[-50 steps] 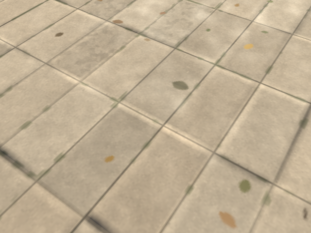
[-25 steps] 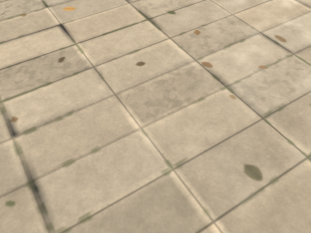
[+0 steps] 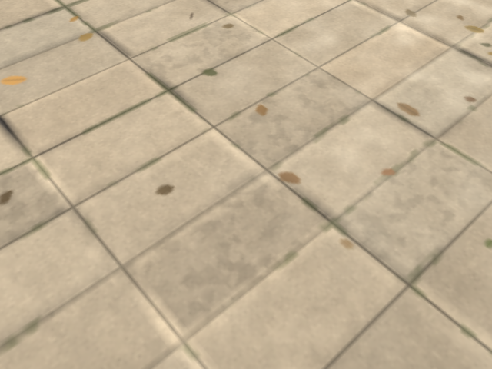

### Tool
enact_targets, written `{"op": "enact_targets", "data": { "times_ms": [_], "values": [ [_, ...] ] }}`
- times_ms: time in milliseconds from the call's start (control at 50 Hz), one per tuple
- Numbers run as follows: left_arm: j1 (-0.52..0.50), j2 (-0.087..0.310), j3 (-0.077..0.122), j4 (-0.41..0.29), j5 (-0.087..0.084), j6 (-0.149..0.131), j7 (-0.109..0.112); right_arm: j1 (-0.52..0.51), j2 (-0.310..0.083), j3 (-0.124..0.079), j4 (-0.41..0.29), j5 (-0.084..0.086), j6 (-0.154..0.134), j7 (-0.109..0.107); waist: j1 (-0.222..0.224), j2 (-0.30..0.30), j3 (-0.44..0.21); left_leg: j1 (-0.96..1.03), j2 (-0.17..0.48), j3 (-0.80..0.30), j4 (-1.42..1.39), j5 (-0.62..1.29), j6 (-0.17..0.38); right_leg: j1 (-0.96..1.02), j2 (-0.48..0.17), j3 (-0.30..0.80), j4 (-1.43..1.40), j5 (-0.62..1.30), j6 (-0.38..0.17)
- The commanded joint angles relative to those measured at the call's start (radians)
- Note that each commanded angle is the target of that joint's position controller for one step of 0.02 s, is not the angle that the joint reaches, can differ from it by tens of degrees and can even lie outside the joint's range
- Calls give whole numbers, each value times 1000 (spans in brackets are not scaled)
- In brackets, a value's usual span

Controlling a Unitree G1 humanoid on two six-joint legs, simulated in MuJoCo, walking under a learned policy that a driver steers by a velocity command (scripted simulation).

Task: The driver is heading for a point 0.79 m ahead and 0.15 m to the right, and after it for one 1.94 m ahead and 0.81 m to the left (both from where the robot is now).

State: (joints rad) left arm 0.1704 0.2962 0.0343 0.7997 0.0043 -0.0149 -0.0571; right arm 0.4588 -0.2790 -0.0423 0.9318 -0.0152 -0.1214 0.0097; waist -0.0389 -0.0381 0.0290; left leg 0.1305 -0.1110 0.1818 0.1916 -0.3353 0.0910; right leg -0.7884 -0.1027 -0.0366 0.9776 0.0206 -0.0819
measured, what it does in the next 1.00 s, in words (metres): walks ahead: right foot, then left foot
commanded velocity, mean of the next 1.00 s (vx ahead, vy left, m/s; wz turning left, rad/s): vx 0.79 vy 0.00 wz -0.25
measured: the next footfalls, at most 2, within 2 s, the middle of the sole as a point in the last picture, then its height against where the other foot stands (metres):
right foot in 0.14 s outside the picture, level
left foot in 0.56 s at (238, 275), level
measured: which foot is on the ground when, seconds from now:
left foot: down 0.00-0.14, up 0.16-0.54, down 0.56-0.94, up 0.96-1.00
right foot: up 0.00-0.12, down 0.14-0.56, up 0.58-0.92, down 0.94-1.00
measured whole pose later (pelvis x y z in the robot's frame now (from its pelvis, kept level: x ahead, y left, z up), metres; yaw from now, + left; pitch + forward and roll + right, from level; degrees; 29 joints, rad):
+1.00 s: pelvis +0.83 -0.12 -0.01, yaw -13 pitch +1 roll +2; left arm 0.00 0.24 -0.03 0.64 0.04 -0.06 0.01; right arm 0.45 -0.28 -0.07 0.83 0.02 -0.02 -0.01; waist -0.12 -0.01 0.09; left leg -0.25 -0.13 -0.13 0.90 -0.56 0.03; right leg -0.49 0.02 0.02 0.57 -0.09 -0.04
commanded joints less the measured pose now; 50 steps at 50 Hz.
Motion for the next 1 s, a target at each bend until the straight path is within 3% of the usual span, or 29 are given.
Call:
{"op": "enact_targets", "data": {
  "times_ms": [20,80,120,140,160,180,200,220,240,300,380,420,480,520,540,560,580,600,620,640,660,720,780,840,920,940,960,980,1000],
  "values": [
    [-109,-2,-19,-87,0,-17,-20,-78,-78,3,-63,8,-27,-16,42,57,107,-204,216,61,-90,920,-99,174,63,-126,-194,140,-34],
    [-14,60,-6,-61,8,-10,-23,-79,-161,-11,-73,3,-12,-61,120,127,2,-67,272,82,114,1427,-130,366,172,-193,-281,110,-72],
    [306,147,32,25,13,3,-9,-173,-216,-30,-109,-13,22,-79,291,157,-136,-130,314,54,515,1576,-127,686,219,-155,-257,-31,-122],
    [531,197,65,87,7,3,9,-261,-237,-42,-132,-20,41,-75,408,107,-189,-286,286,37,931,1340,-114,897,173,-40,-322,-101,-196],
    [506,212,88,101,-36,11,29,-353,-149,-27,-145,-24,39,-46,391,-128,-108,-558,52,20,1387,217,-99,987,125,68,-410,-106,-228],
    [353,297,91,65,0,14,29,-201,-21,16,-249,-27,11,-35,134,-231,-158,-919,24,-148,1631,-171,-139,1127,-26,472,-357,125,-380],
    [307,298,102,12,11,18,40,-191,-53,32,-299,-20,-13,-27,156,-136,-313,-1052,50,-308,1613,-161,-125,1227,-164,827,-627,-369,-490],
    [271,189,82,6,21,17,56,-248,-105,30,-287,-29,-31,-19,124,82,-125,-1063,112,-315,1453,-68,-96,1018,-157,849,-780,-555,-407],
    [226,147,68,18,20,9,58,-275,-112,25,-291,-36,-25,-14,59,160,-26,-990,157,-306,1321,-23,-99,828,-119,758,-798,-540,-344],
    [185,148,59,9,6,-41,62,-287,-82,45,-295,-70,47,-11,-17,175,84,-785,228,-270,1074,-34,-152,442,19,540,-818,-337,-292],
    [210,152,69,4,-5,-73,50,-471,-25,74,-369,-31,52,14,61,72,83,-611,237,-178,607,310,-155,349,131,339,-844,-109,-218],
    [269,145,71,17,-19,-81,38,-522,-10,78,-376,-16,48,19,123,39,51,-553,206,-149,468,490,-127,444,109,329,-852,19,-178],
    [314,157,75,33,-6,-80,43,-567,-51,60,-390,-18,39,14,162,3,29,-602,174,-148,338,475,-84,699,48,332,-785,225,-145],
    [306,196,80,36,4,-79,55,-477,-103,33,-367,-23,32,4,111,-21,-49,-513,114,-137,305,340,-51,828,17,320,-629,534,-107],
    [289,224,84,37,16,-78,57,-342,-141,13,-330,-16,27,-5,39,-33,-131,-385,85,-134,312,243,-32,849,16,305,-471,648,-89],
    [229,227,83,27,25,-77,56,-138,-174,-7,-276,-13,27,-20,-83,-31,-218,-166,117,-148,325,197,-13,746,46,273,-242,594,-72],
    [197,141,59,-1,34,-84,59,95,-241,-32,-235,-34,29,-40,-180,52,-342,80,290,-342,365,-109,9,552,89,218,107,328,-67],
    [348,-2,22,-45,-19,-89,43,61,-334,-58,-211,-65,32,-27,-30,418,-421,287,528,-972,138,-401,136,179,251,154,412,-454,-14],
    [262,73,20,-27,9,-86,55,-8,-231,-48,-220,-40,37,-11,-51,251,-276,208,498,-1061,65,-335,147,39,194,183,450,-434,-34],
    [147,95,26,-44,11,-84,54,-82,-164,-36,-220,-28,31,-4,-39,112,-132,70,454,-836,95,-36,153,29,150,177,411,-336,-20],
    [83,92,19,-61,26,-84,50,-102,-124,-27,-202,-25,28,3,-23,25,-80,-44,407,-695,124,316,155,71,129,149,367,-327,-3],
    [66,40,1,-107,58,-61,41,-43,-65,-4,-127,10,12,6,44,102,-49,-157,323,-515,136,901,147,121,88,101,201,-397,63],
    [-5,20,-22,-159,41,-52,30,-90,-138,-24,-119,13,23,-4,82,126,-38,-320,224,-397,103,1014,123,253,125,37,-104,-307,107],
    [-72,24,-36,-176,16,-41,38,-86,-163,-47,-124,16,49,4,60,171,-72,-419,143,-355,132,893,48,478,190,5,-347,-44,102],
    [6,90,-14,-151,32,-47,75,-80,-167,-65,-150,32,71,-10,96,111,-94,-410,120,-456,350,704,-33,661,152,86,-507,104,66],
    [65,123,-5,-141,46,-61,84,-72,-152,-65,-166,38,72,-9,114,58,-131,-449,69,-442,511,570,-55,765,71,131,-536,234,44],
    [153,188,6,-152,60,-66,94,-31,-92,-53,-207,47,73,-14,119,-97,-256,-555,6,-360,795,77,-76,941,-199,326,-468,673,-10],
    [157,168,9,-169,33,-50,80,161,-63,-48,-209,69,94,-38,48,-219,-450,-604,-35,-288,1017,-432,-69,1052,-460,498,-416,967,-143],
    [87,116,11,-189,7,-35,80,165,-128,-58,-170,25,122,-48,42,-125,-433,-639,29,-254,1103,-327,-73,949,-409,527,-470,709,-180]
  ]
}}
